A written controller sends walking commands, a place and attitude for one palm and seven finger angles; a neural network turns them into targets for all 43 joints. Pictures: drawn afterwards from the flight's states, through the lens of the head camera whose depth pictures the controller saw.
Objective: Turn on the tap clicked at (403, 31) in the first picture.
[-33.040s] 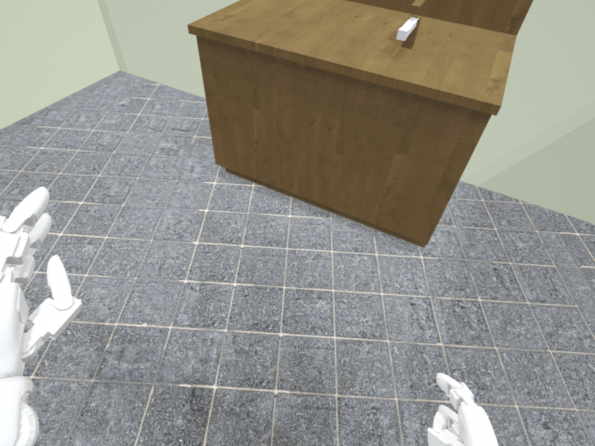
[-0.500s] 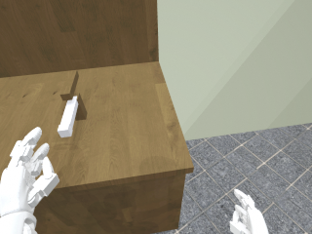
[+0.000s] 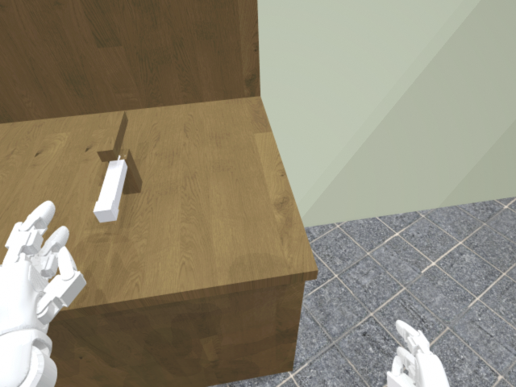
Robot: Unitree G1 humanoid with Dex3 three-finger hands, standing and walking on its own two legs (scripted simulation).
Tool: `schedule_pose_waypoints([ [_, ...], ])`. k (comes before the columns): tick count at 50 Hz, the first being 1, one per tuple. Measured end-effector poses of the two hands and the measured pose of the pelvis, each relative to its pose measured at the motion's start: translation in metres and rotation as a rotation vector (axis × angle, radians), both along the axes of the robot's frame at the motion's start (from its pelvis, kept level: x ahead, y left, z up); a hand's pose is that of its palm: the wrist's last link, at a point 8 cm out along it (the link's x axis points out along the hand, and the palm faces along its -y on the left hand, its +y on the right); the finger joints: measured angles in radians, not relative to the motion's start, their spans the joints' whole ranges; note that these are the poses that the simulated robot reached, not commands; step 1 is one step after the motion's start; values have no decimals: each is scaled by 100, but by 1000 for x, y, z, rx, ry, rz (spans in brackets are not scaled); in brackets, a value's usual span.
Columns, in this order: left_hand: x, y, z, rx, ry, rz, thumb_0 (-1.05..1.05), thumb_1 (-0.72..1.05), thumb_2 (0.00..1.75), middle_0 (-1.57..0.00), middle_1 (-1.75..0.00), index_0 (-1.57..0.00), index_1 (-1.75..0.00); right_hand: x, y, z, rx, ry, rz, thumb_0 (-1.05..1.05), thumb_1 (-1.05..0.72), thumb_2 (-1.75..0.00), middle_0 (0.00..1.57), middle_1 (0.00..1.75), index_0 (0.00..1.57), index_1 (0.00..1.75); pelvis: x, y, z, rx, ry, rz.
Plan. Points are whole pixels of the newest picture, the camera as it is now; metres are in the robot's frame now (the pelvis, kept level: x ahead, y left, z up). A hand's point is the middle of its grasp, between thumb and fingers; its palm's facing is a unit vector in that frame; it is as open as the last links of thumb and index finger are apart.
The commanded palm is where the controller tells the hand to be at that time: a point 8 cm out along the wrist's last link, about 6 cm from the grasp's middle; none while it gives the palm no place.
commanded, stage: reach beside the lever's end, fingers flat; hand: left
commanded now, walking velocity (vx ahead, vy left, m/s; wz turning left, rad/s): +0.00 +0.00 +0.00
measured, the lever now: (106, 211) +0.35 +0.31 +0.09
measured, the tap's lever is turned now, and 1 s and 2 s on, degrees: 0 0 0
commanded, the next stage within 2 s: push the lever round in 1.76 s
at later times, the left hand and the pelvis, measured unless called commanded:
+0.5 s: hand (80, 258) +0.24 +0.28 +0.12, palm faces +0.46 -0.88 -0.10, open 7.6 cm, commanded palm +0.21 +0.33 +0.12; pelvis +0.00 +0.02 +0.00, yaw -1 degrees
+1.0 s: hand (77, 235) +0.29 +0.32 +0.10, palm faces +0.49 -0.87 -0.10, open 7.7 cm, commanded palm +0.25 +0.36 +0.10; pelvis +0.00 +0.03 +0.00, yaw -1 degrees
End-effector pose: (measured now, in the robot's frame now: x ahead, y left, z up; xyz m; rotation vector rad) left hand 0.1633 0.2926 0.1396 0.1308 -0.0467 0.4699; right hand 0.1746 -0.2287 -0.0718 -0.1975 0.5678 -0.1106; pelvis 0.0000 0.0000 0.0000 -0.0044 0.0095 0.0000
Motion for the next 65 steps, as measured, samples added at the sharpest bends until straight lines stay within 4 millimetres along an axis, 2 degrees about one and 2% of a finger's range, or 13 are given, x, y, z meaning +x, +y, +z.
schedule_pose_waypoints([
  [7, 20, 4, -5, -15, 37, -19, 2, 89, 90, -20, -29, -21, -30, -9, 5, 0, 12, 13, -29, 2, -91, -90, 20, 30, 20, 30, -2, 5, 2, 2, 8, -17],
  [20, 23, 26, -15, -22, 23, 33, 2, 90, 90, -19, -27, -19, -27, -10, 14, 1, -15, 43, -15, 2, -91, -90, 20, 30, 20, 30, -2, 18, 2, -7, 9, -15],
  [33, 60, 31, -20, -38, 24, 4, 2, 90, 90, -18, -23, -18, -23, -6, 28, 1, -7, 64, -13, 2, -91, -90, 20, 30, 20, 30, 1, 27, 3, -8, 25, -23],
  [47, 77, 61, -31, -36, 39, 57, 2, 90, 90, -17, -20, -17, -20, -18, 17, -7, -40, 150, -50, 1, -91, -90, 20, 30, 20, 30, 3, 30, 3, -15, 40, -24],
  [65, 110, 67, -42, -46, 52, 45, 2, 90, 90, -16, -16, -16, -16, -41, 12, -17, -44, 221, -89, 1, -91, -90, 20, 30, 20, 30, -2, 31, 0, -17, 65, -28],
])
